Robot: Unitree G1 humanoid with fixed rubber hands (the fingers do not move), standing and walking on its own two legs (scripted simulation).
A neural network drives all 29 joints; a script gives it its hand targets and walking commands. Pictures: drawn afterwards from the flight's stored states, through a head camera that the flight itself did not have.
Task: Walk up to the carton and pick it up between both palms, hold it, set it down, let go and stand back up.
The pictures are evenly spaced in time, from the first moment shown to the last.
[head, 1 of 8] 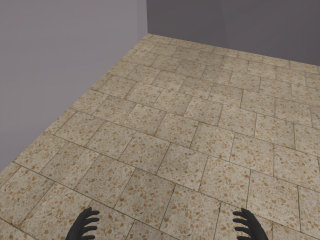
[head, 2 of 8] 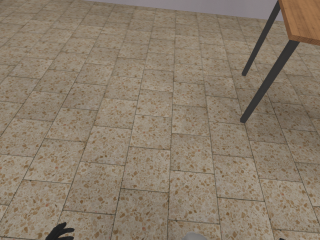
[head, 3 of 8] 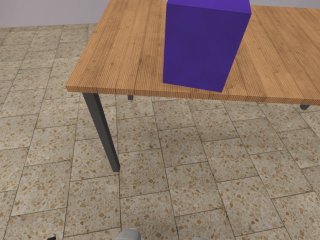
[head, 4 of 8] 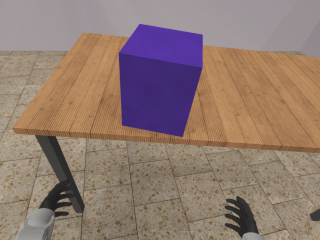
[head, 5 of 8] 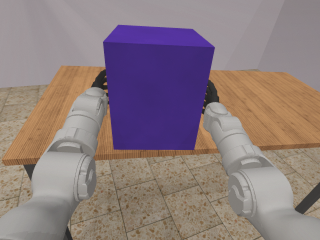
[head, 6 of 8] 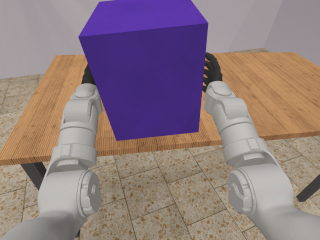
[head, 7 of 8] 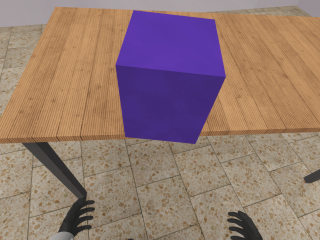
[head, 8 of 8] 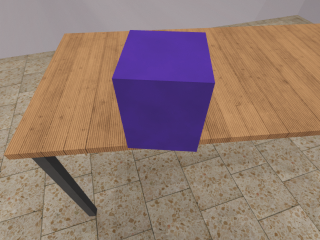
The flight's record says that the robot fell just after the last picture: no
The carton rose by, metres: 0.19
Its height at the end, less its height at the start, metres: +0.00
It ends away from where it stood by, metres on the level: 0.06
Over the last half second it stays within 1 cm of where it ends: yes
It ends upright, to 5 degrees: yes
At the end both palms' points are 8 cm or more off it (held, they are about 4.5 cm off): yes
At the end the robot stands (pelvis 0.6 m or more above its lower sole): yes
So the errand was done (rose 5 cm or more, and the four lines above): yes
